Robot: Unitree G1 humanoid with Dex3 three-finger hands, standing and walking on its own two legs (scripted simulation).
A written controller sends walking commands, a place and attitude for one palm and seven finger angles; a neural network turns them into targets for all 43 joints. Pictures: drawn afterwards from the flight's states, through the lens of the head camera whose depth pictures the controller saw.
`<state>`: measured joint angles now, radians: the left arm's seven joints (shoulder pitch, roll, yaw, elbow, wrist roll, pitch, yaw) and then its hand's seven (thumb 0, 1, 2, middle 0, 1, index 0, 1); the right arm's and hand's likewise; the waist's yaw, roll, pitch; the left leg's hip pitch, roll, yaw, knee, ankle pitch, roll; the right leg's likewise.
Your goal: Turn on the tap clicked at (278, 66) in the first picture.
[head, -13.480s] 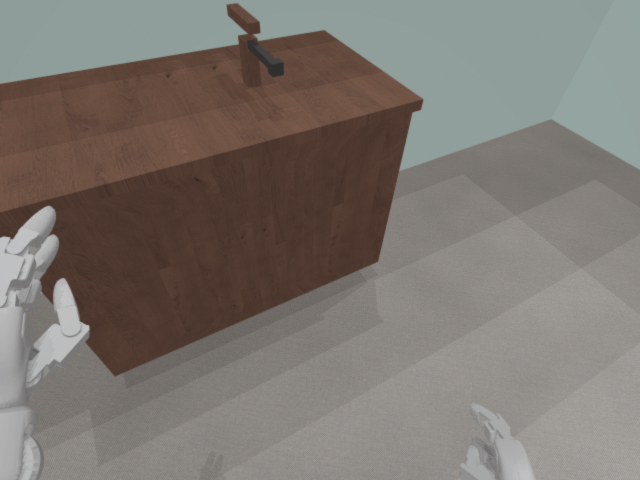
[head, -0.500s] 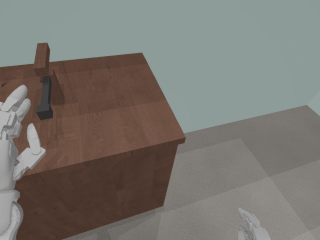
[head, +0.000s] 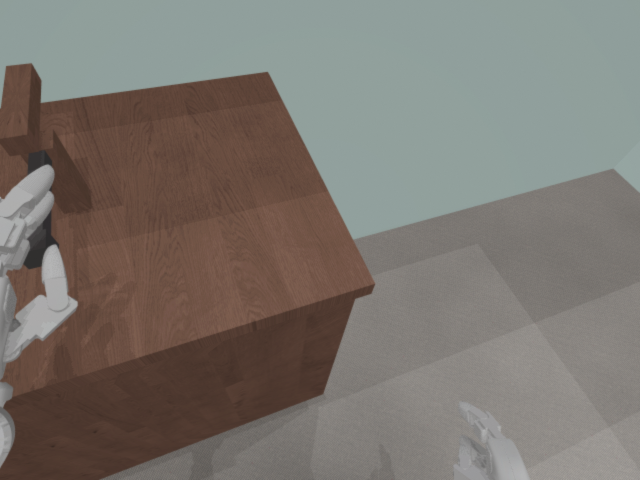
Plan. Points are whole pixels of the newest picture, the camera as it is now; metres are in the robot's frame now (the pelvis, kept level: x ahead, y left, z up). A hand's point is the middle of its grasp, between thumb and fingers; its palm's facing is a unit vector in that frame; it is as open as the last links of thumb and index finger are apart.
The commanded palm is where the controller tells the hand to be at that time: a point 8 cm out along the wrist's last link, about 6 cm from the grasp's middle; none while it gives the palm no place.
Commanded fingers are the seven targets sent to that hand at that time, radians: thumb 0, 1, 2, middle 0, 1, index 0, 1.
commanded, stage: come to a stop and stand still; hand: left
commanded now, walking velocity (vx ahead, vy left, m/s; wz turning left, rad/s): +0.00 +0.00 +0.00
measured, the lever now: (37, 249) +0.30 +0.33 +0.11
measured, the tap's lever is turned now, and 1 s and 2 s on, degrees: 0 0 0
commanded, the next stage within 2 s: look again from close up in 0.64 s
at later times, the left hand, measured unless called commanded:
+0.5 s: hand out of the picture +0.21 +0.28 +0.17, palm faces +0.40 -0.86 -0.32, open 7.4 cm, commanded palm +0.15 +0.31 +0.18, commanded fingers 0.00 0.90 0.90 -0.20 -0.30 -0.20 -0.30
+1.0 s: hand out of the picture +0.18 +0.28 +0.17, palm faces +0.39 -0.85 -0.35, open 7.4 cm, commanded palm +0.12 +0.31 +0.18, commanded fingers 0.00 0.90 0.90 -0.20 -0.30 -0.20 -0.30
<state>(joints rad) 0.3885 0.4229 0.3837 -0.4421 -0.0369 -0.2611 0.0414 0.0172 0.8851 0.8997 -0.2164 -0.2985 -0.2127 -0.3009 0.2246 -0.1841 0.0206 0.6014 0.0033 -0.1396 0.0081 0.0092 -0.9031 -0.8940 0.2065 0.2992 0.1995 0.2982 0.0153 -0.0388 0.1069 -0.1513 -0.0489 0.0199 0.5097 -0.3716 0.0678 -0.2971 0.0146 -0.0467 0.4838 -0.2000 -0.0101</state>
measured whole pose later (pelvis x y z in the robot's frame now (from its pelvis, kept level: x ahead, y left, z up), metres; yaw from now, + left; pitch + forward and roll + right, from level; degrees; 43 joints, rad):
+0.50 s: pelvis +0.00 +0.03 +0.00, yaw +1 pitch -2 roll -3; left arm 0.36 0.37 0.36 -0.52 -0.04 -0.22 0.08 0.02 0.89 0.90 -0.21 -0.30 -0.21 -0.30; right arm 0.18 -0.17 0.03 0.54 0.00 -0.09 0.01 0.01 -0.90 -0.89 0.21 0.30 0.20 0.30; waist 0.04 -0.03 0.07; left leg -0.14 -0.06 0.02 0.59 -0.41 0.03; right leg -0.24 -0.01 -0.08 0.48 -0.20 0.00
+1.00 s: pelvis -0.04 +0.03 +0.00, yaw +0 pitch -3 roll -1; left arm 0.38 0.36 0.36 -0.45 -0.02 -0.22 0.09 0.02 0.89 0.90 -0.21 -0.30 -0.21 -0.30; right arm 0.24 -0.20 -0.01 0.58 0.00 -0.09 -0.01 0.01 -0.90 -0.89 0.20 0.30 0.20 0.30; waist 0.03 -0.04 0.07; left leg -0.12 -0.10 0.06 0.48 -0.31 0.10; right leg -0.22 -0.01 -0.05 0.49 -0.22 -0.02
